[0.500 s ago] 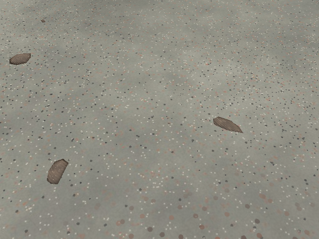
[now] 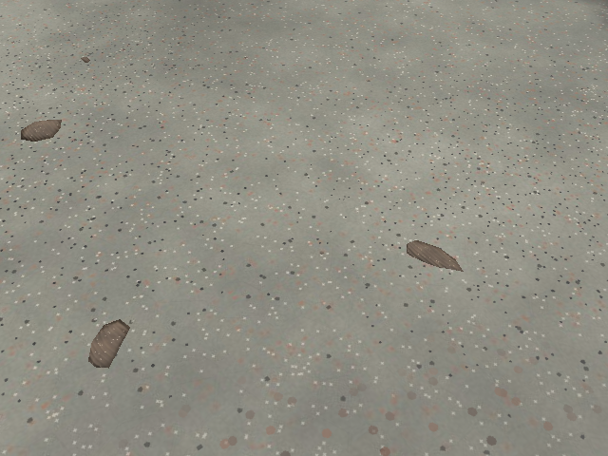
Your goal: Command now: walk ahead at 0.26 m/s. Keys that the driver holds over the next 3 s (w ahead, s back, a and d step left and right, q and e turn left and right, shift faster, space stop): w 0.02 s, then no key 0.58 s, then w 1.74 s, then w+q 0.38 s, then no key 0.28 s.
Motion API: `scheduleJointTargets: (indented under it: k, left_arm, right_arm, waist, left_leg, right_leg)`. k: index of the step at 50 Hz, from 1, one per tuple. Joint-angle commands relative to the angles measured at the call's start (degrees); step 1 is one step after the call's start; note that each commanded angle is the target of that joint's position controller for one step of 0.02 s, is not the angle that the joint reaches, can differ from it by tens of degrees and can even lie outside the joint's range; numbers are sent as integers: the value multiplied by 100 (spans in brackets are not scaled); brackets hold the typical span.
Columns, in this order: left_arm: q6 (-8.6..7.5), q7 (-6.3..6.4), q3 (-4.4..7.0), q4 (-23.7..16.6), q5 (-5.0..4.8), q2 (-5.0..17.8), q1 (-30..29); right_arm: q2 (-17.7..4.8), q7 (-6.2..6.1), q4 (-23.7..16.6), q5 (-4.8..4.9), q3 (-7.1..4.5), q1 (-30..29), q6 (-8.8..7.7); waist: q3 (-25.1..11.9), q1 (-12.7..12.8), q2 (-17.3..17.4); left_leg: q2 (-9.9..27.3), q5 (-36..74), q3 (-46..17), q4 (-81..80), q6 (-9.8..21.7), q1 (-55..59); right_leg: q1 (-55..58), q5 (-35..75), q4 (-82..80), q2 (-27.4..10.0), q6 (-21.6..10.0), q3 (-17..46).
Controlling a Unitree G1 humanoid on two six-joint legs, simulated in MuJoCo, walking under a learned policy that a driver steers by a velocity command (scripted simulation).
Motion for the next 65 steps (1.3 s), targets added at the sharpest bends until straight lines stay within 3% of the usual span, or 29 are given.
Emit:
scheduleJointTargets:
  k: [1, 3, 5, 6, 7, 8, 9, 11, 13, 15, 17, 19, 21, 24, 30, 34, 37, 40, 43, 44, 45, 46, 47, 51, 56, 60, 62, 64, 65]
  left_arm:
    - [-199, -31, 225, -53, -65, 1008, 587]
    - [-214, -43, 221, -197, -27, 971, 254]
    - [-190, -68, 192, -369, -40, 898, -250]
    - [-195, -44, 159, -453, -24, 715, -324]
    - [-228, -1, 77, -512, 98, 409, -167]
    - [-237, 16, 54, -479, 112, 388, -70]
    - [-205, -10, 94, -421, 7, 437, 32]
    - [-151, -39, 97, -393, -60, 357, -77]
    - [-120, -19, 112, -460, -34, 325, -384]
    - [-87, -25, 65, -425, -37, 166, -399]
    - [-11, -9, 82, -331, -62, 210, -234]
    - [94, 17, 126, -281, 68, 431, -107]
    - [180, 47, 194, -359, 42, 804, -445]
    - [121, -9, 230, -396, 35, 619, -731]
    - [42, -36, 256, -265, 21, 515, -790]
    - [71, -41, 333, -135, -80, 558, -623]
    - [-166, -81, 359, -134, -146, 697, -312]
    - [-378, -146, 430, -84, -77, 960, 130]
    - [-395, -175, 381, -567, -127, 832, -961]
    - [-401, -194, 291, -877, -155, 535, -1684]
    - [-522, -203, 237, -1140, -154, 317, -1834]
    - [-578, -193, 303, -1059, -103, 581, -1733]
    - [-613, -238, 298, -948, -135, 530, -1412]
    - [-588, -348, 287, -995, -121, 287, -1446]
    - [-465, -422, 88, -1533, -62, -70, -2634]
    - [-448, -465, 138, -1830, -136, 288, -2836]
    - [-463, -462, 264, -1808, -124, 572, -2420]
    - [-419, -392, 488, -1372, -139, 962, -892]
    - [-372, -336, 583, -1112, -69, 1235, 198]
  right_arm:
    - [-330, 93, -420, 63, -69, -515, -300]
    - [-309, 124, -416, 37, -63, -486, -363]
    - [-318, 111, -158, 12, -82, 222, -343]
    - [-694, 102, -35, -14, -188, 518, -324]
    - [-1149, 121, 72, 36, -307, 851, -287]
    - [-970, 146, 163, -50, -226, 1338, -285]
    - [-619, 151, 156, -110, -92, 1227, -338]
    - [-677, 139, -46, -71, -65, 652, -392]
    - [-453, 78, -125, -89, 34, 216, -318]
    - [-553, 29, -53, -137, 41, 249, -212]
    - [-747, -10, -2, -47, -2, 224, -133]
    - [-778, 29, 98, 71, -39, 387, -135]
    - [-342, 66, 167, -107, 15, 799, -150]
    - [-368, 0, 192, -71, 7, 516, -58]
    - [-437, -61, 228, -89, 0, 503, 51]
    - [-342, -63, 250, -2, -12, 488, 58]
    - [-209, -40, 42, 64, 34, 345, -187]
    - [-122, 68, -146, 61, 38, 212, -426]
    - [-167, 149, 168, 70, -17, 1123, -490]
    - [-507, 135, 456, 111, -131, 1932, -504]
    - [-1309, 162, 574, 121, -354, 2347, -547]
    - [-945, 182, 469, -16, -236, 2183, -589]
    - [-595, 193, 406, -67, -138, 2023, -621]
    - [-227, 215, 321, -66, 34, 1925, -463]
    - [-564, 18, 67, -125, 31, 1732, -425]
    - [-713, 26, 179, -7, -68, 1897, -475]
    - [-828, 23, 155, -35, -135, 1792, -434]
    - [-876, 31, 64, -89, -166, 1559, -322]
    - [-745, 61, -90, -167, -109, 1421, -328]
  waist:
    - [757, 185, -841]
    - [877, -1, -833]
    - [682, -404, -726]
    - [445, -386, -106]
    - [111, -354, 1112]
    - [-263, -547, 1501]
    - [-204, -360, 1004]
    - [-61, -146, 467]
    - [109, -15, 452]
    - [-56, 2, 687]
    - [-240, 120, 636]
    - [-271, 172, 378]
    - [-212, -273, -569]
    - [85, -88, -106]
    - [-144, -102, -106]
    - [183, -58, -75]
    - [914, 40, -444]
    - [658, 42, -915]
    - [447, -637, -532]
    - [486, -1034, 239]
    - [564, -1044, 1715]
    - [667, -880, 1195]
    - [655, -628, 718]
    - [526, -399, 502]
    - [938, -500, 548]
    - [898, -319, 724]
    - [380, 23, 906]
    - [-537, 788, 1000]
    - [-1267, 1157, 600]
  left_leg:
    - [-68, -357, 289, 356, 91, -1166]
    - [16, 81, 287, 501, 190, -921]
    - [-26, 674, 263, -694, 250, 281]
    - [268, 1832, -280, -809, 310, 737]
    - [920, 3199, -1251, -980, 681, 1498]
    - [1849, 4936, -2355, -1278, 1243, 1966]
    - [2068, 5714, -2286, -1178, 1416, 1892]
    - [1855, 5713, -1594, -1137, 1249, 1643]
    - [1360, 5405, -908, -1277, 851, 1164]
    - [1052, 5819, -501, -1124, 757, 1038]
    - [1021, 5840, -444, -1046, 772, 919]
    - [828, 4482, -417, -1153, 452, 547]
    - [239, 1906, -63, -1412, 41, 263]
    - [119, 2212, 76, -1193, -97, 249]
    - [212, 2588, 50, -1109, -138, 615]
    - [-3, -539, 202, -834, 142, 101]
    - [67, -1147, 80, -277, 320, -813]
    - [-28, -441, 165, 655, 403, -1196]
    - [185, -176, -155, -560, 699, 549]
    - [731, -368, -1199, -1502, 928, 1637]
    - [1867, 461, -3186, -2251, 1365, 2647]
    - [2185, 1661, -3519, -2059, 1482, 2893]
    - [2087, 2624, -2958, -1798, 1331, 3099]
    - [1541, 3931, -1356, -2022, 843, 2837]
    - [1006, 3515, -476, -2918, 720, 1036]
    - [1310, 4447, -336, -2724, 625, 1722]
    - [1447, 6258, -265, -1996, 498, 2229]
    - [1259, 7197, -98, -175, 309, 1934]
    - [1031, 5515, -115, 1435, 218, 519]
  right_leg:
    - [-127, -2254, -1823, -1276, -969, 1935]
    - [-363, -990, -1886, -1526, -1069, 2173]
    - [-726, 933, -1049, -1003, -622, 1273]
    - [-879, 1592, -203, -449, -237, 504]
    - [-1515, 946, 939, 258, 226, -305]
    - [-1941, -838, 2077, 262, 443, -76]
    - [-2062, -1404, 2952, 109, 459, 302]
    - [-2252, -996, 3139, -162, 355, 409]
    - [-1751, -439, 1873, -321, 345, 267]
    - [-1024, 2, 817, -116, 389, -3]
    - [-286, 1063, -158, 47, 345, -172]
    - [638, 2780, -923, -95, 142, 85]
    - [844, 4067, -405, -512, -298, 389]
    - [573, 3632, -352, -284, -274, 366]
    - [550, 3912, -377, -248, -256, 352]
    - [76, -29, -397, -66, -465, 363]
    - [-261, -1550, -947, -679, -905, 1486]
    - [158, -829, -1431, -1619, -1517, 3116]
    - [-1191, -107, -906, -1197, -1009, 2055]
    - [-2336, 339, 295, -416, -478, 772]
    - [-3568, 335, 2078, 377, -17, -282]
    - [-4293, -750, 3086, 217, -39, 110]
    - [-4573, -500, 3663, -7, -157, 355]
    - [-4437, 665, 3412, -419, -196, -6]
    - [-2629, 2218, 888, 1, 44, -583]
    - [-2237, 2378, 12, 96, -276, -456]
    - [-1594, 2164, -59, 303, -477, -488]
    - [314, 2170, -215, 439, -763, -501]
    - [2231, 1998, 50, -446, -1057, 503]
Next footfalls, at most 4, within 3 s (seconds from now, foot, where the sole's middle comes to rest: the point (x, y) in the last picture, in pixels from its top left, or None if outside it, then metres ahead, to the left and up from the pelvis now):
0.38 right None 0.13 -0.11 -0.77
1.30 right None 0.48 -0.09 -0.77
1.84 left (251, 369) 0.75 0.17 -0.77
2.40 right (346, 270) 1.06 -0.08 -0.77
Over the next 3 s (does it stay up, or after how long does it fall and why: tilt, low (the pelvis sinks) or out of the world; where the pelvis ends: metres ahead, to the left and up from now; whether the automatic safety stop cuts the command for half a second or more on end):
stays up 1.18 0.07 -0.01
